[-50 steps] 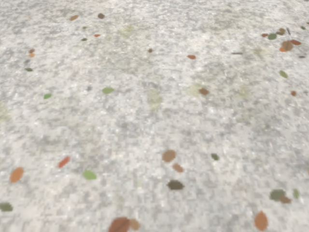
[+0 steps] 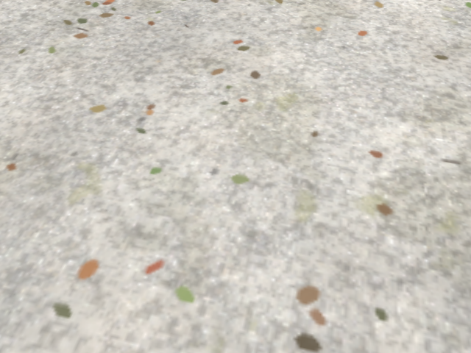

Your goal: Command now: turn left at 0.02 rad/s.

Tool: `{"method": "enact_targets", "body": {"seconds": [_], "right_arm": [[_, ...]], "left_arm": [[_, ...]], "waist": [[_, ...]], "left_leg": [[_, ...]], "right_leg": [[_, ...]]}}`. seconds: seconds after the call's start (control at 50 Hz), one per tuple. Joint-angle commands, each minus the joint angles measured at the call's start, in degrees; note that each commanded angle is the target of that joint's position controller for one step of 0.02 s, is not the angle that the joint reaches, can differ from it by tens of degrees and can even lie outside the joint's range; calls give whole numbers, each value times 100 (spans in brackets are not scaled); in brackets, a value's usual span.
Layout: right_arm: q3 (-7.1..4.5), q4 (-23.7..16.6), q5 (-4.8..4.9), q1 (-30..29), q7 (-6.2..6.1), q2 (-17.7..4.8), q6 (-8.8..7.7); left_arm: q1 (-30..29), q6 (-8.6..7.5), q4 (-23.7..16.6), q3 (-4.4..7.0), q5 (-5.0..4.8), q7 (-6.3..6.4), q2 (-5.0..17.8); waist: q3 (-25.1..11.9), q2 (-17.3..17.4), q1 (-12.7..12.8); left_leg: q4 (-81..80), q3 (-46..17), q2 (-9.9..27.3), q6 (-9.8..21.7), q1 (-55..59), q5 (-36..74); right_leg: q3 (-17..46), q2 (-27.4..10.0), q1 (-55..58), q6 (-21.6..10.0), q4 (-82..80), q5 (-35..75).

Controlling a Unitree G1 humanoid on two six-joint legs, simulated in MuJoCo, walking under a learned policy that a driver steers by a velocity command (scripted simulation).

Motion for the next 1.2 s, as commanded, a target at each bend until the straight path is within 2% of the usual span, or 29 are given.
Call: {"method": "enact_targets", "body": {"seconds": [0.02,0.2,0.22,0.26,0.3,0.34,0.4,0.44,0.46,0.48,0.5,0.52,0.54,0.56,0.58,0.66,0.76,0.84,0.88,0.92,0.94,0.96,0.98,1.0,1.02,1.04,1.08,1.14,1.2], "right_arm": [[-97,-7,2,114,-24,-654,-62],[-26,353,3,319,-32,-505,-81],[-25,394,-4,403,-33,-503,-76],[-128,407,-8,523,-27,-738,-19],[-210,436,-26,820,-5,-850,26],[-284,480,-42,976,-1,-859,-8],[-345,416,-74,850,35,-848,-143],[-372,343,-7,561,58,-821,-193],[-369,287,-3,444,70,-746,-203],[-330,195,-46,350,79,-574,-248],[-194,2,-20,276,134,-85,-317],[-262,-162,-124,142,174,-362,-340],[-308,-184,-209,19,225,-557,-355],[-281,-133,-175,24,296,-409,-389],[-260,-69,-135,133,343,-293,-423],[-294,-104,-171,-9,396,-304,-339],[-202,-634,-118,-1260,386,-123,-274],[-140,-902,-55,-1727,360,-102,-284],[-200,-882,-54,-1390,295,-254,-311],[-341,-512,-46,-152,208,-506,-383],[-426,-225,-76,742,155,-621,-431],[-558,-66,-219,1599,96,-1057,-454],[-639,-103,-295,1598,136,-1410,-421],[-618,-133,-39,1106,205,-1127,-381],[-520,-255,13,460,217,-786,-403],[-443,-268,-14,205,241,-468,-467],[-311,-115,-29,250,189,-114,-581],[-266,115,-37,704,173,-199,-722],[-223,165,-49,831,152,-312,-667]], "left_arm": [[89,-45,11,85,-1,18,508],[199,-50,489,13,-8,48,409],[245,-45,532,5,-3,48,388],[227,-16,512,47,31,35,457],[-27,-10,369,39,102,-24,332],[-190,-105,225,-5,179,-77,134],[-160,-291,103,63,125,-159,283],[275,-381,190,71,58,-168,145],[804,-405,406,101,31,-142,110],[1359,-437,593,164,55,-92,257],[2081,-484,691,288,112,-35,788],[2462,-428,884,376,39,-59,1108],[1829,-416,712,299,55,-70,785],[1300,-471,506,249,54,-106,593],[1034,-524,400,223,47,-111,506],[1497,-663,608,115,13,-66,247],[1810,-660,721,33,30,-27,169],[1865,-674,786,38,42,15,290],[1674,-693,776,59,40,26,382],[1481,-667,744,104,53,45,508],[1364,-639,710,116,23,34,543],[1461,-633,570,56,3,0,318],[2216,-596,541,-22,-131,-80,-345],[1644,-568,501,132,10,-63,297],[1038,-596,267,171,32,-88,351],[782,-622,210,175,40,-104,285],[948,-489,279,162,137,-124,47],[1018,-324,300,160,142,-128,-153],[462,-255,132,147,105,-119,-116]], "waist": [[180,145,-28],[163,77,-32],[44,113,-43],[183,357,-95],[647,687,-267],[874,961,-322],[724,744,-172],[696,727,151],[638,540,363],[535,67,545],[151,-1326,746],[284,-1526,680],[737,-682,317],[875,-309,103],[783,-236,-42],[389,-356,-75],[592,-431,120],[652,-560,154],[443,-556,-91],[-238,-553,-612],[-666,-448,-1001],[-1273,94,-1188],[-1782,1292,-643],[-1314,387,-650],[-403,318,-425],[-27,63,-284],[159,83,79],[50,185,248],[33,427,214]], "left_leg": [[-594,-631,677,201,-617,328],[-593,-573,629,223,-643,330],[-658,-582,591,250,-623,-199],[-703,-769,540,470,-800,-1952],[-1121,-1506,973,831,-846,-3302],[-1554,-2284,1692,1208,-761,-3286],[-1430,-1954,1671,1222,-419,-2291],[-1062,-1343,1316,1013,-1133,-1944],[-640,-1051,1043,897,-1669,-1824],[172,-664,724,751,-2290,-1537],[2091,270,12,470,-3075,-1344],[3250,453,-177,468,-3752,-1799],[3921,166,242,532,-3856,-1313],[4031,99,451,527,-3769,-726],[3953,128,583,461,-3564,-295],[3866,536,600,217,-3567,334],[2704,942,439,51,-3635,743],[1471,1158,219,259,-2866,1024],[1222,1174,38,498,-2249,898],[1016,1117,-219,721,-1057,653],[618,990,-104,841,63,853],[509,-352,1101,1089,1354,-161],[-176,-3435,2691,2026,2553,-527],[-745,-3673,2391,1917,1936,-1454],[-950,-2682,2220,1705,996,-1418],[-1155,-2084,1969,1546,279,-662],[-1157,-1015,1595,1279,-558,1681],[-905,-107,1411,1214,-692,4380],[-784,408,1119,995,-576,5131]], "right_leg": [[587,-554,202,-94,-313,284],[588,-587,162,-85,-299,238],[541,-517,186,-94,-269,-197],[280,-180,-211,-197,213,-1609],[40,57,-1129,-246,926,-2121],[-273,-124,-1577,-223,1853,-1352],[-222,-332,-1737,-292,1916,-1556],[-482,-189,-494,-366,893,-1057],[-604,42,460,-352,398,-821],[-115,-195,1344,-361,14,-1020],[2109,-1594,2075,-647,-1075,-2586],[3674,-2377,1803,-1087,-1612,-3513],[3439,-2316,1236,-1145,-1582,-3590],[2865,-2052,863,-1056,-1578,-2998],[2294,-1779,773,-940,-1635,-2201],[971,-1311,1212,-809,-1386,823],[390,-1115,1051,-843,-1332,2385],[214,-1215,1080,-836,-1309,3184],[97,-1312,1301,-775,-836,4495],[-9,-1302,1509,-666,587,5554],[-124,-1159,1073,-593,1718,4961],[-288,-868,-13,-555,3382,2891],[-316,285,-2066,-355,5604,-2033],[311,18,-2604,-501,5905,-1686],[259,-288,-2766,-537,5634,-1056],[235,-466,-2530,-536,5316,-725],[177,-612,-1797,-374,4864,-685],[-40,-505,-1551,-173,4350,-724],[-299,-450,-1726,-84,3407,-182]]}}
